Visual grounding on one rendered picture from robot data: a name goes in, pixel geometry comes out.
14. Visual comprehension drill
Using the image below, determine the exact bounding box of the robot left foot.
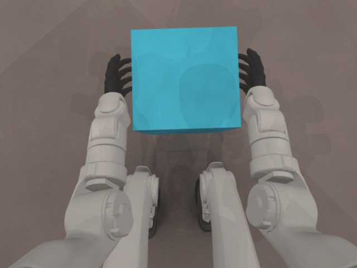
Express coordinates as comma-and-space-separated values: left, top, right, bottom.
148, 188, 160, 239

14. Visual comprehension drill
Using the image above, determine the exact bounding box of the left robot forearm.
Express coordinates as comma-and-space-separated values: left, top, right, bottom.
65, 92, 131, 231

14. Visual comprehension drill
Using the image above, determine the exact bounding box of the robot right upper arm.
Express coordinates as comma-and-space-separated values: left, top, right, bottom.
245, 181, 357, 268

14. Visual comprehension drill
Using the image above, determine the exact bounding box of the right robot forearm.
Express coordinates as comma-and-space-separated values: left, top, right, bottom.
243, 86, 318, 216

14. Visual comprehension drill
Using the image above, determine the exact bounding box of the left robot hand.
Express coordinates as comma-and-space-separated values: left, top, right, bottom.
104, 54, 132, 97

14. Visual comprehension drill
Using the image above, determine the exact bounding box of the robot left upper arm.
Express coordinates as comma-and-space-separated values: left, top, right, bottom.
8, 188, 134, 268

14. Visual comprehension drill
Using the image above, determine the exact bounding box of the right robot hand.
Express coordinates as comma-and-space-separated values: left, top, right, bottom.
238, 48, 266, 95

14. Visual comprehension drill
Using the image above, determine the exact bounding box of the carton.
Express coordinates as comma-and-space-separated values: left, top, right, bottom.
131, 26, 241, 135

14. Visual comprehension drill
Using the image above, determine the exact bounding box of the left robot thigh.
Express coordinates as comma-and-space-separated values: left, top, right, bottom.
103, 171, 159, 268

